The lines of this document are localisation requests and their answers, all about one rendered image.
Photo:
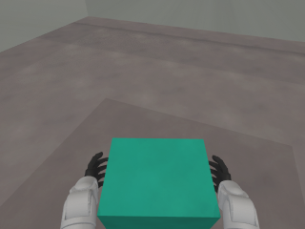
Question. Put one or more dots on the carton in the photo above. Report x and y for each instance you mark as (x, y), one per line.
(158, 183)

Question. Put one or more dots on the robot right forearm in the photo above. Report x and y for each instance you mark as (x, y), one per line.
(237, 209)

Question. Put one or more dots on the robot left hand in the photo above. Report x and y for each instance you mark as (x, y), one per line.
(93, 168)

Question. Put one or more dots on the robot left forearm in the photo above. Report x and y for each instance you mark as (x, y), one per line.
(79, 210)

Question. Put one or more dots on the robot right hand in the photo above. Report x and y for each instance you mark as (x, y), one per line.
(222, 172)

